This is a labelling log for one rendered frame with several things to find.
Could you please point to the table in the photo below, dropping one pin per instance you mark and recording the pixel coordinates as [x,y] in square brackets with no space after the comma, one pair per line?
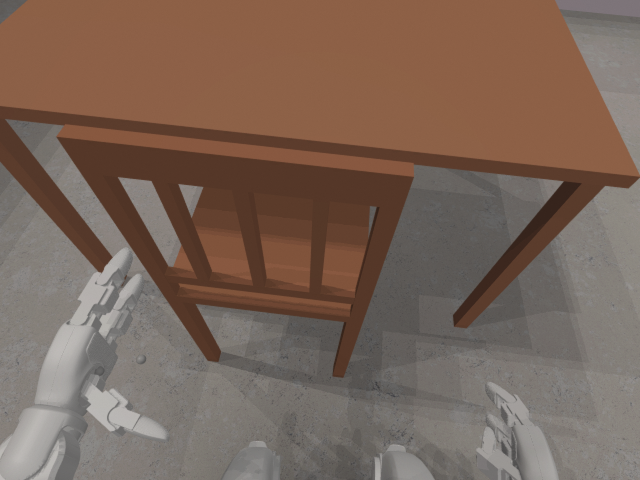
[494,86]

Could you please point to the robot thigh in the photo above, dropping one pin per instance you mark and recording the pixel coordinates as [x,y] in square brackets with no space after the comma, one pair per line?
[254,463]
[397,465]

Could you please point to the left robot hand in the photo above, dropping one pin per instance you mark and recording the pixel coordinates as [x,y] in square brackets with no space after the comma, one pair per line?
[87,341]

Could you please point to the chair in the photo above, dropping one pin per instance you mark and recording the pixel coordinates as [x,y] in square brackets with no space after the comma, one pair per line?
[275,230]

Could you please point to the right robot hand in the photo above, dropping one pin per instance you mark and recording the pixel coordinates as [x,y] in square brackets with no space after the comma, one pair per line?
[525,452]

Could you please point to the right robot thigh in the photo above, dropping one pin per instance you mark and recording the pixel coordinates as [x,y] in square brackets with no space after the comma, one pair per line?
[397,465]

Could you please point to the left robot thigh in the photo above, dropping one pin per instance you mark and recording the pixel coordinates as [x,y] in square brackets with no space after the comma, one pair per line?
[254,463]

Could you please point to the left robot forearm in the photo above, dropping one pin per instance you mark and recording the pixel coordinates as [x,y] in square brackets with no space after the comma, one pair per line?
[44,446]

